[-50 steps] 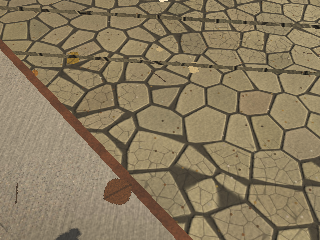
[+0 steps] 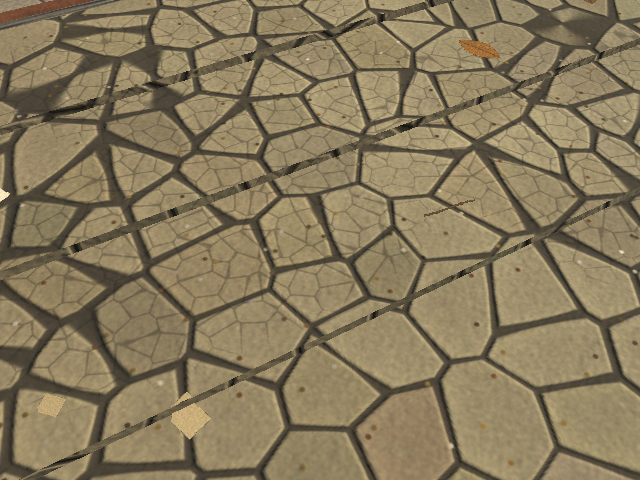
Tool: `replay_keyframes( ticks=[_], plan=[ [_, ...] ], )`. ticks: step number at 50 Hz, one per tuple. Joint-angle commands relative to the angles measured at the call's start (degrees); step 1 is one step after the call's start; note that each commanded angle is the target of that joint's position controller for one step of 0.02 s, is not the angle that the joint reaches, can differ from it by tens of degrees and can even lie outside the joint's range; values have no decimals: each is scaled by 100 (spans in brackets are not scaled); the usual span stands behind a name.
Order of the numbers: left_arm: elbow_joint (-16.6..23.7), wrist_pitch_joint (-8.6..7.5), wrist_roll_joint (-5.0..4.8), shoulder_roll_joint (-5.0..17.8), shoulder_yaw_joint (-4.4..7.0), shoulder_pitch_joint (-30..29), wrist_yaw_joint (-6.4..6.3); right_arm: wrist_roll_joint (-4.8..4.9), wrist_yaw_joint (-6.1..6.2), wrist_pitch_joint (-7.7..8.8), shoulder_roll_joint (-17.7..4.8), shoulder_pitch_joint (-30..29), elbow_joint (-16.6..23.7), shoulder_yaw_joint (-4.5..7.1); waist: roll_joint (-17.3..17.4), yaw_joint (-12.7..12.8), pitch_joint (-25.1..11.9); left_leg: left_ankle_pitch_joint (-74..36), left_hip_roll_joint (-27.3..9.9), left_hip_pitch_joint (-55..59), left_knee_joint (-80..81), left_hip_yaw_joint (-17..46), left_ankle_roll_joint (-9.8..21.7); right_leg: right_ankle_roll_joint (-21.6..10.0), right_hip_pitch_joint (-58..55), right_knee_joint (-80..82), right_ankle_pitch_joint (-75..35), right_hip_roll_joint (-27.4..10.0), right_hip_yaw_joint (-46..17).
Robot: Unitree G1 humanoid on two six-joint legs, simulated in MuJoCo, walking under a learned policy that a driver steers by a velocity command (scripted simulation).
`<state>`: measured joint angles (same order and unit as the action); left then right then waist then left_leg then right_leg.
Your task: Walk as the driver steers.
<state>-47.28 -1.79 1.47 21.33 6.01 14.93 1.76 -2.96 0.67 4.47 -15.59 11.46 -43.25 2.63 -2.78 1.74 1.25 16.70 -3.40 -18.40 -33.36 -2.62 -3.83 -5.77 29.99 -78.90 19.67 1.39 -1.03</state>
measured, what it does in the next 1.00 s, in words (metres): walks ahead, turning right: right foot, then left foot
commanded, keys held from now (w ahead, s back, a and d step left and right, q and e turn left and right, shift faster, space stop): w+e+shift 0.80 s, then w+shift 0.20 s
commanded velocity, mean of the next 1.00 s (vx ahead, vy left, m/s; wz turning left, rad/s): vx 1.00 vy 0.00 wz -0.92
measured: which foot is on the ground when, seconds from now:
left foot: down 0.00-0.28, up 0.30-0.64, down 0.66-1.00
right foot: up 0.00-0.26, down 0.28-0.68, up 0.70-1.00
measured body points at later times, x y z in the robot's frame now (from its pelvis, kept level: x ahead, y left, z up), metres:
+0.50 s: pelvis +0.43 -0.09 +0.01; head +0.45 -0.10 +0.46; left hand +0.58 +0.16 -0.12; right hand +0.49 -0.38 -0.07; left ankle +0.60 +0.05 -0.65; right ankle +0.37 -0.08 -0.72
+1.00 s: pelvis +0.76 -0.30 +0.02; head +0.76 -0.33 +0.47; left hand +1.12 -0.43 +0.00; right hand +0.46 -0.41 -0.10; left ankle +0.82 -0.11 -0.71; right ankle +0.74 -0.44 -0.69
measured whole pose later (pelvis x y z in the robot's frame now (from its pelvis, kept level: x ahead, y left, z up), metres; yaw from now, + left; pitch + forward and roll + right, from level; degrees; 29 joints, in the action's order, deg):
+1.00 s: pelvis +0.76 -0.30 +0.02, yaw -57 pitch +3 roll +3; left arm -35.3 -0.2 1.9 22.8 1.0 -4.0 5.7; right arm -2.1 -0.3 4.7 -21.8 28.7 -49.4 5.2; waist -0.9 -8.6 -0.6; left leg 27.6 -0.8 3.3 -12.9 -2.3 16.0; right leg -2.2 31.6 -39.2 11.8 -1.3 -0.3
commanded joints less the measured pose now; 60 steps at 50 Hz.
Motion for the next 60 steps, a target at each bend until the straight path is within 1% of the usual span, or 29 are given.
replay_keyframes(
  ticks=[1, 7, 9, 12, 13, 14, 15, 16, 18, 21, 26, 31, 33, 34, 35, 36, 37, 38, 42, 44, 45, 47, 50, 52, 53, 54, 55, 56, 60],
  plan=[
    [956, 143, 61, -596, -248, -621, 220, 135, -96, 142, -127, 617, -103, 50, 1068, -80, -94, -861, -1581, 1229, 1909, 1511, 842, -11, 1783, 126, -227, -748, -373],
    [1556, 204, 61, -244, -380, -1644, 417, 183, -58, 282, -701, 402, -227, 182, 636, 86, 368, -2142, -955, 748, 2766, -945, 506, -192, 608, 2751, -2075, -570, 521],
    [1532, 186, 64, -173, -388, -1742, 397, 185, -44, 240, -975, 830, -323, 218, 589, 22, 332, -4545, -903, 1325, 2265, -1269, 517, -382, 81, 3247, -1845, -155, 1029],
    [1151, 147, 35, 220, -229, -190, 285, 114, 28, 18, -1572, 917, -229, 340, 897, 865, -605, -7184, -1279, 1878, -227, -1244, 533, -717, -1569, 3466, -930, 394, 1098],
    [748, 131, 37, 472, -71, 1031, 195, 88, 25, -56, -1582, 777, -122, 342, 742, 1358, -1153, -6664, -1309, 1169, -1893, -1137, 534, -899, -3139, 3824, -791, 525, 795],
    [565, 146, -21, 788, 94, 991, 55, -13, -52, -96, -1230, 952, -120, 280, 15, 1064, -1059, -2078, -652, -290, -3793, -1056, 430, -988, -4189, 4021, -181, 250, 60],
    [860, 227, 20, 1482, 186, 369, 5, -14, -141, -48, -513, 1287, 447, 92, -1376, 182, -1265, 1509, 185, -2455, -5994, -714, 124, -1681, -5143, 4631, -422, -1104, -2895],
    [1060, 305, 42, 1550, 240, 831, -67, 37, -152, 115, -976, 591, 915, 108, -698, 624, -1947, 1100, 256, -3378, -6141, 485, 152, -2116, -5606, 5888, 741, -1498, -4518],
    [840, 181, 2, 1039, 146, 571, -183, 57, -112, 235, -977, 98, 906, 44, 342, 233, -347, 427, -226, -3304, -4983, 641, 203, -1702, -3830, 6519, 364, -1380, -3984],
    [858, -83, -80, 609, -26, 131, -230, -126, -70, -95, -856, 439, 770, -2, 529, -449, 46, 672, -513, -2062, -3912, 667, 0, -1539, -1920, 6578, -968, -670, -2733],
    [762, -284, -103, 585, 3, 311, -116, 28, -183, -192, -412, -1019, 1349, -159, 370, -182, 491, -1123, -294, -1330, -1538, 334, -92, -1257, -824, 6950, -1702, -27, -2091],
    [630, -263, -209, 764, 97, 627, -147, 173, -161, -161, -609, -1267, 1438, -124, 146, 30, 122, -1612, 149, -283, 67, 391, 156, -790, -1884, 6494, -3213, -316, -2419],
    [609, -260, -168, 1050, 138, 461, -123, 168, -24, -124, -1090, 257, 1029, 105, 321, -766, -840, -640, 484, 1613, 44, 279, 325, -438, -1931, 4652, -4828, -148, -2192],
    [721, -290, -228, 845, 86, 401, -63, 66, 80, -101, -1462, 1389, 790, 256, 763, -1273, -1561, 102, -2, 3365, -8, 711, 515, -213, -859, 2977, -4157, 270, -1873],
    [1040, -309, -429, 91, -131, 770, -72, -72, 91, -91, -2012, 1986, 721, 465, 2748, -1219, -2985, 2569, -1856, 4855, 961, 3498, 1101, 52, 329, 933, -861, 824, -1245],
    [1099, -282, -252, -120, -320, 207, -141, -83, 102, -136, -1571, 1396, 881, 376, 2722, -1122, -2558, 2313, -2049, 4052, 1601, 4122, 827, 18, 387, 530, 583, 365, -840],
    [1063, -246, -54, 64, -282, -465, -135, -17, 162, -155, -1221, 1161, 820, 282, 1767, -1242, -1672, 1325, -1760, 3064, 1767, 3547, 779, 78, 349, 779, 178, 200, -612],
    [918, -140, -19, 144, -231, -396, -97, -71, 214, -148, -1102, 921, 743, 257, 962, -982, -1320, 855, -1631, 2750, 1832, 3245, 925, 140, 511, 877, -95, 0, -521],
    [1206, 165, 37, -93, -367, -1137, 217, 59, 86, 32, -506, 1030, 217, 123, 990, -704, -368, 95, -819, 1764, 2033, 1716, 1094, 356, 612, 1617, -297, -449, -507],
    [1414, 188, 47, -181, -482, -1468, 349, 60, 68, 135, -548, 1134, 119, 136, 889, -663, -127, 345, -936, 1447, 2422, 1886, 1296, 496, 650, 2334, -498, -439, -645],
    [1483, 177, 60, -182, -543, -1303, 390, 68, 52, 185, -884, 824, 166, 222, 1195, -382, 2, 350, -1107, 1246, 2534, 1945, 1365, 515, 495, 2977, -571, -503, -718],
    [1386, 163, 51, 92, -562, -1376, 440, 61, -79, 204, -1192, 475, 171, 324, 982, -191, 142, -158, -933, 685, 2759, 1217, 1262, 471, -436, 3807, -694, -383, -108],
    [1267, 146, 41, 172, -577, -1331, 411, 126, -200, 195, -1376, 721, -88, 324, 921, -105, 276, -2313, -1016, 384, 2671, 531, 1288, 233, -1693, 4169, -1049, -134, 489],
    [793, 111, 81, 423, -438, 134, 286, 135, -150, 144, -1616, 448, -171, 359, 932, 717, -359, -4416, -878, 284, 477, -35, 1301, -17, -3204, 4650, -773, -85, 313],
    [408, 77, 128, 727, -287, 1061, 203, 111, -144, 117, -1339, 623, -238, 248, 544, 997, -818, -3626, -533, -557, -1450, -280, 1244, 7, -4426, 4740, -168, -59, 131],
    [281, 48, 201, 1067, -242, 1358, 96, -19, -173, 67, -509, 827, -218, 45, -669, 660, -812, 1049, 11, -1937, -3976, -290, 1122, -33, -4981, 4953, 1048, -976, -1135],
    [608, 29, 207, 1291, -292, 1054, 7, 126, -131, 94, -362, 994, 207, -53, -1006, 307, -830, 1458, 79, -3182, -5203, 252, 979, -91, -4925, 5736, 854, -2098, -3331],
    [627, 39, 144, 1114, -220, 826, -64, 194, -80, 96, -1019, 657, 280, 68, -148, 392, -505, 404, -46, -3445, -4882, 410, 807, -228, -4368, 6363, 257, -2098, -3329],
    [463, -156, -47, 382, -368, 236, -189, 28, -322, -183, -833, 1060, -14, -15, -213, -358, 76, -231, -551, -2559, -4091, 259, 431, -297, -2925, 6621, -1516, -861, -1311]
  ],
)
